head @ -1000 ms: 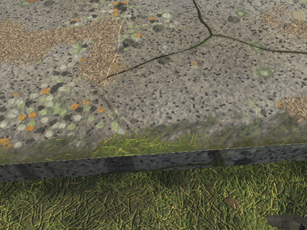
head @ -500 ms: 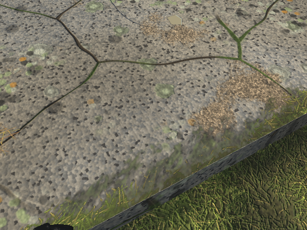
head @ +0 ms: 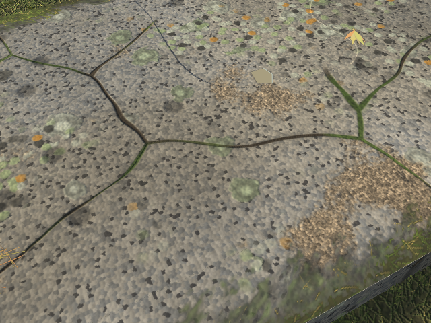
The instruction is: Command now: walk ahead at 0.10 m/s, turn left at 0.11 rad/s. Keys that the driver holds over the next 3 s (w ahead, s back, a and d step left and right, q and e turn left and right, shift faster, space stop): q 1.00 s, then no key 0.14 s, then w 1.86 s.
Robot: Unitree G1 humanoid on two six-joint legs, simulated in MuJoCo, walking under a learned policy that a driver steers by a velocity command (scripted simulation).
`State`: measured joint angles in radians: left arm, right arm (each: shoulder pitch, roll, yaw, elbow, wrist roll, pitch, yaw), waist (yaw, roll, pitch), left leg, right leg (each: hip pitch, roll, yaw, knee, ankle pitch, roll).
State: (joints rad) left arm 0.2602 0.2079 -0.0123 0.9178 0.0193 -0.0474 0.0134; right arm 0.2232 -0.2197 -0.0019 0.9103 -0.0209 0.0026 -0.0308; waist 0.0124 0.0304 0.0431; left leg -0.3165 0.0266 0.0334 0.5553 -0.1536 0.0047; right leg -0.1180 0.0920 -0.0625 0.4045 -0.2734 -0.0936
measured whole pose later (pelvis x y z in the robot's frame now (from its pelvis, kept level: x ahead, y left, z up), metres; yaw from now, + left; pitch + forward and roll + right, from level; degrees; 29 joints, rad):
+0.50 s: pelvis +0.01 +0.01 +0.00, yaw +15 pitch +1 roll +0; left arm 0.14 0.27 0.04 0.81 0.01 0.04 0.09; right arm 0.09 -0.26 -0.07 0.78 0.03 0.05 -0.01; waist 0.01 0.01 0.07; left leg -0.52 0.06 0.03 0.96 -0.37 -0.11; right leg -0.11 -0.02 -0.26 0.42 -0.34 -0.06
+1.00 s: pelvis +0.01 +0.03 +0.00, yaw +32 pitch +2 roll -2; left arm 0.12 0.24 0.06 0.75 0.00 0.03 0.04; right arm 0.16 -0.26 -0.07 0.63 -0.01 0.06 -0.05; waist -0.02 0.00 0.04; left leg -0.36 -0.07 -0.14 0.55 -0.22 0.05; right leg -0.47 0.02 0.05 0.95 -0.42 0.12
